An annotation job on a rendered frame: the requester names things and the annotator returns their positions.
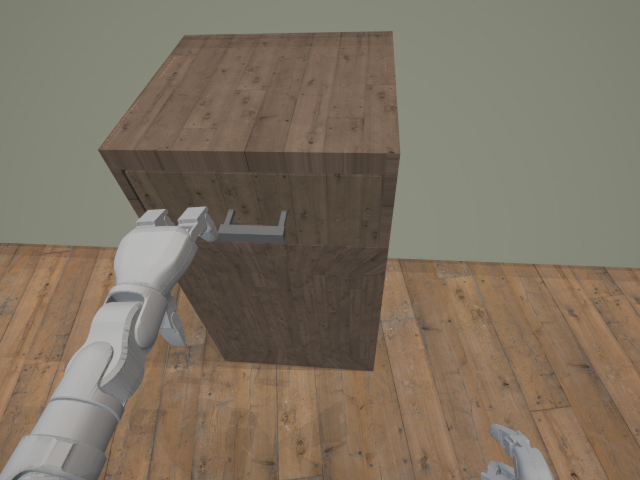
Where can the left robot hand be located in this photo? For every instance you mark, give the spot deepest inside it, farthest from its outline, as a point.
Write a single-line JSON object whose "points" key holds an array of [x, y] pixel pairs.
{"points": [[157, 253]]}

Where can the handle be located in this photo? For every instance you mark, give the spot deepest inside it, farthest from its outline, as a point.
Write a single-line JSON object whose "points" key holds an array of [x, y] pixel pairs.
{"points": [[252, 233]]}

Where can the robot left forearm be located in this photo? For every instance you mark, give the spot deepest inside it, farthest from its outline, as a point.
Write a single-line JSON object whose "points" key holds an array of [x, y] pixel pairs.
{"points": [[70, 438]]}

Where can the drawer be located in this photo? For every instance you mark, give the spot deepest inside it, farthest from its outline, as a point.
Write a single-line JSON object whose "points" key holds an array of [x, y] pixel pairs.
{"points": [[323, 208]]}

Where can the right robot hand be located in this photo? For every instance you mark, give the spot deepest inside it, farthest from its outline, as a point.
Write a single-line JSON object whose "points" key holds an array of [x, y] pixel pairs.
{"points": [[529, 463]]}

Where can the cabinet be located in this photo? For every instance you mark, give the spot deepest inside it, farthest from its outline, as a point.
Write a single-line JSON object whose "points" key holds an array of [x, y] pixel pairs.
{"points": [[321, 102]]}

